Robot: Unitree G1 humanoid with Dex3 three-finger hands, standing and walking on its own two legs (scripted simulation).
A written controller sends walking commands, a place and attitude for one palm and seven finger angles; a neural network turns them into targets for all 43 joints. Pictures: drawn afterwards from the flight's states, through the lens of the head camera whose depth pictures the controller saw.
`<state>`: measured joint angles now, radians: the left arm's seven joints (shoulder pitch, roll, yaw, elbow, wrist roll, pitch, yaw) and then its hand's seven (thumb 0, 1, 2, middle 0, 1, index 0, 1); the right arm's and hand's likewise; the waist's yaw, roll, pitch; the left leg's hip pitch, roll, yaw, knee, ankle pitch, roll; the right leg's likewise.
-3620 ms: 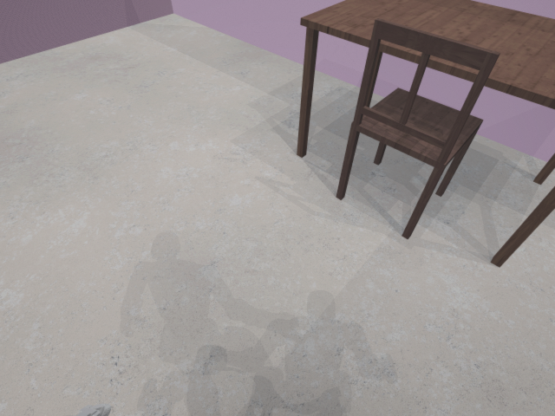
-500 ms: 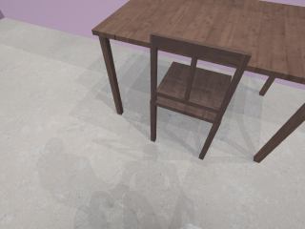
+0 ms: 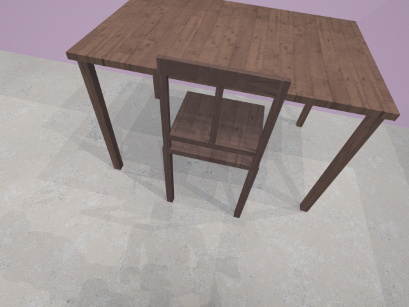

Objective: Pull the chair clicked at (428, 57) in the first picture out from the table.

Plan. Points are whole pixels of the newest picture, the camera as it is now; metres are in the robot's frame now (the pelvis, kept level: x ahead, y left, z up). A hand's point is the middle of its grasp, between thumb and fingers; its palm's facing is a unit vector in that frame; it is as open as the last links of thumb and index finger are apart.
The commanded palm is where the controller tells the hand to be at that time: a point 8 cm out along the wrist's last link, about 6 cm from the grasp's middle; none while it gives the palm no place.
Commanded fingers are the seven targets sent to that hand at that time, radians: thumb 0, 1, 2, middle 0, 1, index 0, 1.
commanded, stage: turn to face it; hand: left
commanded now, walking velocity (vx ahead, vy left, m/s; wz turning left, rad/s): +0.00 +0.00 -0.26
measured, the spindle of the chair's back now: (215, 116) +0.72 +0.01 -0.09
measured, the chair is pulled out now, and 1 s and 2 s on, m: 0.00 0.00 0.00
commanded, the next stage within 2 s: take the last steps up to it in 0.06 s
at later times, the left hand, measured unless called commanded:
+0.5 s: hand out of the picture +0.12 +0.15 -0.15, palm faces -0.21 -0.96 -0.17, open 7.4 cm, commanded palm none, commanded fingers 0.00 0.90 0.90 -0.20 -0.30 -0.20 -0.30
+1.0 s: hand out of the picture +0.09 +0.09 -0.18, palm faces -0.06 -0.99 -0.13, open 7.3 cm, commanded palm none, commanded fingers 0.00 0.90 0.90 -0.20 -0.30 -0.20 -0.30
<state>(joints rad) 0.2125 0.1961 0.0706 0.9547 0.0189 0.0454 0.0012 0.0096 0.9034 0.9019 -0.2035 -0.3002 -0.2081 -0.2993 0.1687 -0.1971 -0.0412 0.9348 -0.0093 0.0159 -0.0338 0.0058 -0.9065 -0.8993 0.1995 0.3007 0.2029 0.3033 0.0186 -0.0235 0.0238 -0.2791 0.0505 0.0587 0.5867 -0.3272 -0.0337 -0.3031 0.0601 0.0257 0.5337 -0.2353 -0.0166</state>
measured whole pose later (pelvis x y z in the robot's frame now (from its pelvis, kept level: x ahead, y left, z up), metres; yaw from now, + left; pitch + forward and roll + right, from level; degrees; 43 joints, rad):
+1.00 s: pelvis +0.17 -0.07 -0.01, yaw -9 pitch -1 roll -2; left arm 0.45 0.12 0.02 1.17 0.02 -0.05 0.02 0.01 0.91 0.90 -0.20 -0.30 -0.20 -0.30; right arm 0.14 -0.16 -0.03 1.00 -0.03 -0.05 0.01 0.01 -0.91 -0.90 0.20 0.30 0.20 0.30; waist 0.03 0.00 0.06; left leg -0.43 0.05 0.12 0.62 -0.18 0.06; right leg 0.05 0.02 -0.12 0.48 -0.48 -0.02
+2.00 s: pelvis +0.19 -0.06 +0.01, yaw -8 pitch +0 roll +0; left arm 0.27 0.21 0.06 1.07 0.03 0.06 0.03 0.01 0.91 0.90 -0.20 -0.30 -0.20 -0.30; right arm 0.28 -0.13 -0.01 1.05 -0.02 0.03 -0.04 0.01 -0.92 -0.90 0.20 0.30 0.20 0.30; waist 0.03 -0.06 -0.02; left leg -0.15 -0.01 0.04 0.42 -0.26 0.03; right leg -0.39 -0.03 0.01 0.83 -0.35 0.02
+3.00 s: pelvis +0.16 -0.05 +0.01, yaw -8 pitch -1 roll -1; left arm 0.34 0.11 -0.01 1.12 0.02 -0.03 0.04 0.01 0.91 0.90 -0.20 -0.30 -0.21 -0.30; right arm 0.32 -0.14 0.01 1.09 -0.02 -0.01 -0.03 0.01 -0.92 -0.90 0.20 0.30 0.20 0.30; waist -0.02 0.04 0.01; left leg -0.25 0.01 0.04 0.53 -0.27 0.02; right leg -0.19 0.01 -0.04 0.50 -0.30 -0.02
